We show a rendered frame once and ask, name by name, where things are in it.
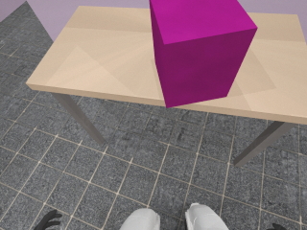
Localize robot left thigh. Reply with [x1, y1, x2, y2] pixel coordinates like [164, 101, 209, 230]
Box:
[119, 208, 160, 230]

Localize robot right thigh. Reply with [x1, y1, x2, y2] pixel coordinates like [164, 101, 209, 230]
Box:
[185, 204, 229, 230]

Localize robot thigh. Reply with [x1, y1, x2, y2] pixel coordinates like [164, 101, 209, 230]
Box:
[185, 204, 229, 230]
[119, 208, 160, 230]

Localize table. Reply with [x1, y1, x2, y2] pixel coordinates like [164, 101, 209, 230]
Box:
[26, 6, 307, 168]

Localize robot left hand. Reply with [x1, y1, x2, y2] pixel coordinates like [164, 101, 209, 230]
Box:
[34, 209, 62, 230]

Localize carton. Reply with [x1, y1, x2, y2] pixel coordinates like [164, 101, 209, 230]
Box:
[149, 0, 258, 108]

